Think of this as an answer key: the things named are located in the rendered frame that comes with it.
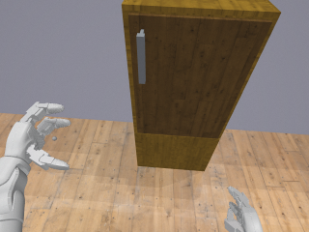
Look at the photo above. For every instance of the robot right hand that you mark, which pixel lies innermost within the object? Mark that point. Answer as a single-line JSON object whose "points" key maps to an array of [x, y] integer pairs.
{"points": [[247, 217]]}

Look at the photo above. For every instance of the cupboard door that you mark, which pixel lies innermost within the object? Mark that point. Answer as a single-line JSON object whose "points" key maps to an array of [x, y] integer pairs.
{"points": [[195, 68]]}

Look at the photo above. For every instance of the robot left hand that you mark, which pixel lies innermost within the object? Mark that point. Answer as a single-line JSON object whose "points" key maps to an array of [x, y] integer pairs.
{"points": [[23, 134]]}

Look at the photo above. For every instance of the robot left forearm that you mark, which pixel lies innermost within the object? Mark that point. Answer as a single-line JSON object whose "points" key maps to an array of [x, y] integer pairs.
{"points": [[13, 180]]}

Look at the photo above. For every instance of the handle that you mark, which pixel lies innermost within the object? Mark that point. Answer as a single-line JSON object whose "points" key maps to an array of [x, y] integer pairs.
{"points": [[141, 56]]}

